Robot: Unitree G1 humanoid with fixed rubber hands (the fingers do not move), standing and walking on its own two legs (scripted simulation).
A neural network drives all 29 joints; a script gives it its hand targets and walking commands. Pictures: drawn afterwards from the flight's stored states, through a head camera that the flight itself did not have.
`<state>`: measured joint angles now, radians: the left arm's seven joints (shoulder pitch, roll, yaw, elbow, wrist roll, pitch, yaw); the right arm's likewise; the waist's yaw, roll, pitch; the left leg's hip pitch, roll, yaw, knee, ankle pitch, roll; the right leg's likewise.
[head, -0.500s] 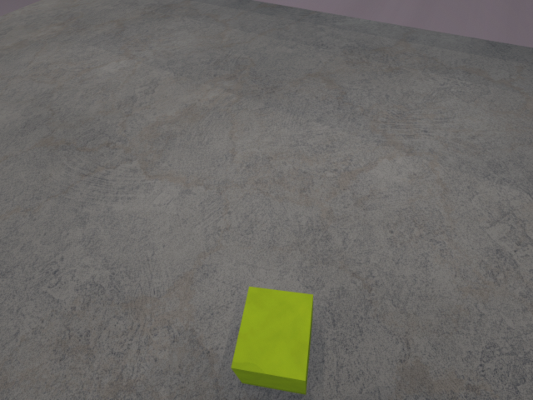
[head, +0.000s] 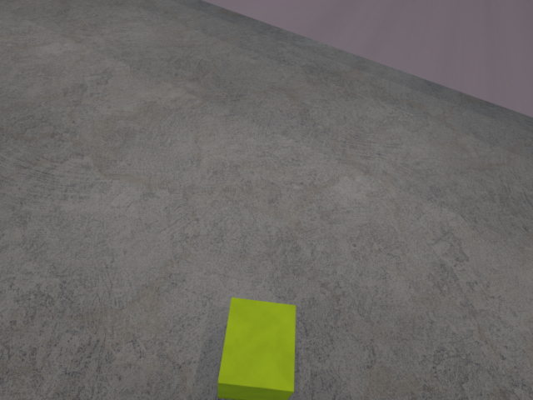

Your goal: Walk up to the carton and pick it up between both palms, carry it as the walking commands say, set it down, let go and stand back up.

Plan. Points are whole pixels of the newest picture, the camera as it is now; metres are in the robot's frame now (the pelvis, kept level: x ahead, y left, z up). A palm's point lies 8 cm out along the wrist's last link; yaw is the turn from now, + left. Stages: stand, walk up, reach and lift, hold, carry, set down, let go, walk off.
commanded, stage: walk up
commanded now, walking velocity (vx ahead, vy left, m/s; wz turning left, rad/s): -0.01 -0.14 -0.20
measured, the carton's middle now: (257, 351) +0.41 -0.03 -0.68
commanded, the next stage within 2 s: stand in 1.08 s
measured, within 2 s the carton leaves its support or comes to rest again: neither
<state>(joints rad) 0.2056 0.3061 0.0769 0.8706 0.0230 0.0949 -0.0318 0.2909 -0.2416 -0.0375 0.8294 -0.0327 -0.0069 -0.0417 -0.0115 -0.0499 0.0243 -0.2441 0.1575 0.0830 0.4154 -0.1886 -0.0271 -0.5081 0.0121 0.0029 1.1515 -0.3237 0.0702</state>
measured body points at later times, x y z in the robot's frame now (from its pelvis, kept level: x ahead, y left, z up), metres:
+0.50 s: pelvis +0.00 -0.06 -0.01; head +0.01 -0.07 +0.44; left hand +0.12 +0.18 -0.14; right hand +0.03 -0.30 -0.16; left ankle -0.01 +0.07 -0.74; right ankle -0.01 -0.17 -0.75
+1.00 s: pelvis +0.00 -0.01 -0.01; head +0.01 +0.01 +0.44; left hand +0.02 +0.24 -0.17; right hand +0.03 -0.25 -0.15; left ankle -0.01 +0.06 -0.75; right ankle -0.01 -0.16 -0.75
